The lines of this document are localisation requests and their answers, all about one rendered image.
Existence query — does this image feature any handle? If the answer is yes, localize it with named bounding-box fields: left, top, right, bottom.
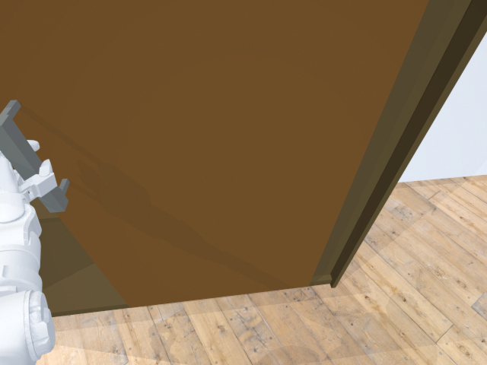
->
left=0, top=100, right=70, bottom=213

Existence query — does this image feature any wardrobe door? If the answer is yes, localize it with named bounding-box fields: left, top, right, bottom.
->
left=313, top=0, right=472, bottom=276
left=0, top=0, right=429, bottom=308

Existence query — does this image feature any robot left hand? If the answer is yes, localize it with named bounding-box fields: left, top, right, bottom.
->
left=0, top=140, right=57, bottom=202

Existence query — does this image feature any robot left forearm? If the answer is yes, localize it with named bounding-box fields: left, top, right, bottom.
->
left=0, top=193, right=43, bottom=297

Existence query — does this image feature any robot left upper arm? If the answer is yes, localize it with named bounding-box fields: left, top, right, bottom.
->
left=0, top=290, right=56, bottom=365

